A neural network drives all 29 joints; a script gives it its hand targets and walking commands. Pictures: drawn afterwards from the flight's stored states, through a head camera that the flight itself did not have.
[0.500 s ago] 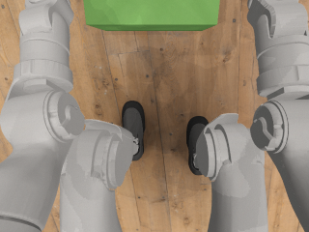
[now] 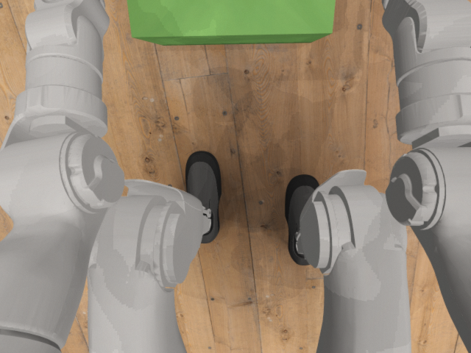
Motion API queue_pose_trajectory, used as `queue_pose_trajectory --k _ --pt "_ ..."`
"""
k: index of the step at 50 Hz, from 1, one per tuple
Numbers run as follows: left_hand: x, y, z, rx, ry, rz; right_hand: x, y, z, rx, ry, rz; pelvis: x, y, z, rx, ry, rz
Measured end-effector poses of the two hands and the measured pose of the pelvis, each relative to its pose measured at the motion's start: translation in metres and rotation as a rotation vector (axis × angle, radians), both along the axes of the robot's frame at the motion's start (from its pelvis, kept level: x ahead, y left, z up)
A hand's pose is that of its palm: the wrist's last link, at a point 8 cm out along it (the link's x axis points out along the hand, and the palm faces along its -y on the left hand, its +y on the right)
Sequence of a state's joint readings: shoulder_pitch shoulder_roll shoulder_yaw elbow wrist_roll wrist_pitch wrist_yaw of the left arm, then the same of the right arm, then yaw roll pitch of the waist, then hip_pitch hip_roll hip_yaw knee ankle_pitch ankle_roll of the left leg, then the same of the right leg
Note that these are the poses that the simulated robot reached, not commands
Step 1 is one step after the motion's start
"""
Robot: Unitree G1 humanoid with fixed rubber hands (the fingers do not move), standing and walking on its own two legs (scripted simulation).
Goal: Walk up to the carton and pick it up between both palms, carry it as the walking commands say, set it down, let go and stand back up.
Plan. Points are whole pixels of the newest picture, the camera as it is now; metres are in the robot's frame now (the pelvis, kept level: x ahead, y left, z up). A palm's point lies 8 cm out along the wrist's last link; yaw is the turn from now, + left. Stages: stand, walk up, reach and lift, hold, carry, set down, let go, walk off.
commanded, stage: set down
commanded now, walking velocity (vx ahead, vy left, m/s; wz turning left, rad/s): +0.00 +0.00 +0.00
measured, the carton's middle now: out of the picture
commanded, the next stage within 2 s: none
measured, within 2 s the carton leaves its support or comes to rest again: neither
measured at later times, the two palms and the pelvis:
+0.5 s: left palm out of the picture +0.54 +0.21 -0.20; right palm out of the picture +0.55 -0.15 -0.20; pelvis +0.00 +0.00 -0.01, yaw +0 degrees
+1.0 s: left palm out of the picture +0.54 +0.21 -0.20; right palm out of the picture +0.55 -0.15 -0.21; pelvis +0.00 +0.00 -0.01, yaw +0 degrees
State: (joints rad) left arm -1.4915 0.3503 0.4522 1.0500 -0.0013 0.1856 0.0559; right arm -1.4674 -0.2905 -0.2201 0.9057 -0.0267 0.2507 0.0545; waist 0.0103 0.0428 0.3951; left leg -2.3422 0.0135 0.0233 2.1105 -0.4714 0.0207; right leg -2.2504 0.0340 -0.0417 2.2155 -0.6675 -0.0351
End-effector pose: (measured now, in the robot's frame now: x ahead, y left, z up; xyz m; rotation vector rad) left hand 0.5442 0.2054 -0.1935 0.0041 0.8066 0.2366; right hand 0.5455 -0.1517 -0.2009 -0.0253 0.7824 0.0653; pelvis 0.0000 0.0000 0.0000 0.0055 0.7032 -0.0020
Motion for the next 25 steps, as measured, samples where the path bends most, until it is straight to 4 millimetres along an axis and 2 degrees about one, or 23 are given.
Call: queue_pose_trajectory --k 25 --pt "-0.0008 0.0021 -0.0038 0.001 0.008 -0.015 0.0015 -0.0009 -0.0025 0.019 -0.012 0.022 -0.0013 -0.0001 -0.0051 0.002 -0.035 -0.001"
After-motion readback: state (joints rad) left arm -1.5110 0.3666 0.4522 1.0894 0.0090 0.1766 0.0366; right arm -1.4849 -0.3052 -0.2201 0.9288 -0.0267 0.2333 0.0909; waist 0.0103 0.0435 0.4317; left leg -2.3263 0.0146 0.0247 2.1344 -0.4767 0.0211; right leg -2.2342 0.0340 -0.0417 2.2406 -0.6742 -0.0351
